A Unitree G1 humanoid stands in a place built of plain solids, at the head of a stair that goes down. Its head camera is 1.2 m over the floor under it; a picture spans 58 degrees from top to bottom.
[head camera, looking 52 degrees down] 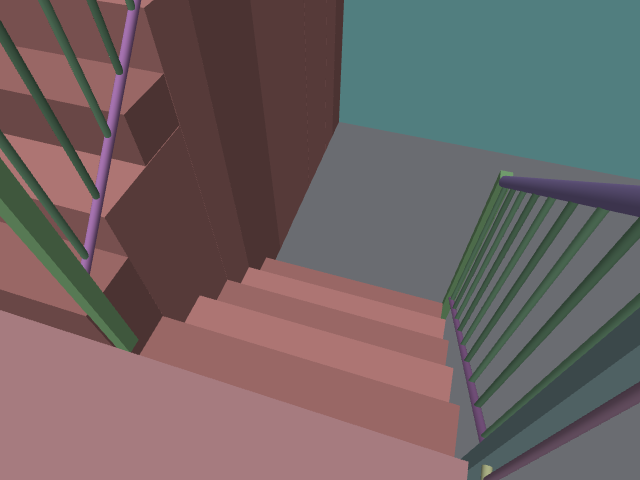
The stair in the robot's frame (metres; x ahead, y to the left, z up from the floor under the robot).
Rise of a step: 0.18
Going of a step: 0.20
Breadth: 1.04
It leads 17 degrees to the right of straight ahead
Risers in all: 6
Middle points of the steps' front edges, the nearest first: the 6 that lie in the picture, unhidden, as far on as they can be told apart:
0.39 0.12 0.00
0.58 0.06 -0.17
0.77 0.00 -0.35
0.96 -0.06 -0.53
1.15 -0.12 -0.70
1.34 -0.18 -0.88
